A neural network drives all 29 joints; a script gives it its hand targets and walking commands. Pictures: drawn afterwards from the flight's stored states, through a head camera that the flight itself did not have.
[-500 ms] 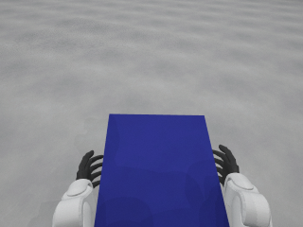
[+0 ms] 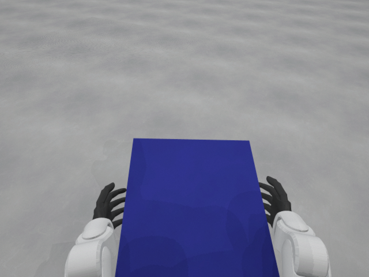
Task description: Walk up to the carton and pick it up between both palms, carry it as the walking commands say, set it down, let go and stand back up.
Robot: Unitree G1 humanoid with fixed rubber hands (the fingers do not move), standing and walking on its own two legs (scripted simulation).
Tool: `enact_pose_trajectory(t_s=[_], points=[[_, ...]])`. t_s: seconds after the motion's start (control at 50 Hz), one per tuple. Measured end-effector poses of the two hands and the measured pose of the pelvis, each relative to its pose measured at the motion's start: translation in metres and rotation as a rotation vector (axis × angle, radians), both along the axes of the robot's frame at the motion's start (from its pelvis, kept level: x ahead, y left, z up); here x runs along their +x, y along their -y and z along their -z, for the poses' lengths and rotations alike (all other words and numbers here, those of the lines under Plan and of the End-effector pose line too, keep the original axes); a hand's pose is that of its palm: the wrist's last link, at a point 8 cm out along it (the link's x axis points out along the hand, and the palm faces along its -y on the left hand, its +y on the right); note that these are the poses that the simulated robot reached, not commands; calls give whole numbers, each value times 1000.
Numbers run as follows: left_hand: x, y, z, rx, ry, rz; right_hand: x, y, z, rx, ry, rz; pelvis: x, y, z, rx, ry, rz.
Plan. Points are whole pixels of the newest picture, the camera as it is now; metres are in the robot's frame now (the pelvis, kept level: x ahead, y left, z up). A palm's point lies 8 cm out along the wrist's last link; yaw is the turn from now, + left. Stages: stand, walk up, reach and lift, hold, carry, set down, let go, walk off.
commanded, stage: hold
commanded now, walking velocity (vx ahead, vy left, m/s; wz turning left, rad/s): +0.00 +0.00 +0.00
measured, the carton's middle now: (190, 215) +0.29 +0.00 -0.01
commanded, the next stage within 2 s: set down in 0.86 s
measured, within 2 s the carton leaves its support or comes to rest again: neither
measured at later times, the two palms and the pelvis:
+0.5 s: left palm (123, 203) +0.29 +0.15 +0.05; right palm (281, 195) +0.31 -0.20 +0.05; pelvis +0.03 -0.02 +0.01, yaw +0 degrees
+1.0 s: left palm (120, 209) +0.28 +0.15 +0.04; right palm (281, 200) +0.29 -0.19 +0.05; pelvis +0.02 -0.03 +0.02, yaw +0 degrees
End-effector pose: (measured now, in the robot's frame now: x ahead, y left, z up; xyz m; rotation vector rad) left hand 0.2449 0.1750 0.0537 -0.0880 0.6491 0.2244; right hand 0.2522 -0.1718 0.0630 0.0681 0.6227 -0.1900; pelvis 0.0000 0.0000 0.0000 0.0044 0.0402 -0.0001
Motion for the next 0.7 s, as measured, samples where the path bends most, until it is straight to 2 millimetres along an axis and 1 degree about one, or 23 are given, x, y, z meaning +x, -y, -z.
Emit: enact_pose_trajectory(t_s=[0.02,0.1,0.14,0.18,0.24,0.34,0.42,0.58,0.7], points=[[0,0,2,1,-6,1,1,0,2,-2,-7,-4,-1,0,0,0,8,0],[6,-2,33,72,-101,52,15,-3,30,-57,-98,-48,-6,1,-2,-5,73,-2],[7,-3,38,95,-111,58,19,-4,35,-62,-106,-60,-6,2,-2,-5,85,-6],[10,-2,36,102,-96,58,23,-4,35,-62,-91,-65,-4,2,-3,-5,94,-6],[18,1,31,87,-72,49,31,-1,28,-66,-68,-64,2,4,-6,-3,104,-6],[35,10,16,57,-25,29,44,8,15,-63,-27,-55,14,9,-9,3,115,-4],[42,18,9,59,-18,26,52,16,10,-60,-19,-56,23,14,-13,9,124,-2],[50,34,8,61,-27,56,52,33,10,-54,-22,-40,29,27,-16,14,126,4],[49,38,3,62,-16,65,49,38,8,-39,-7,-29,28,32,-17,13,125,7]])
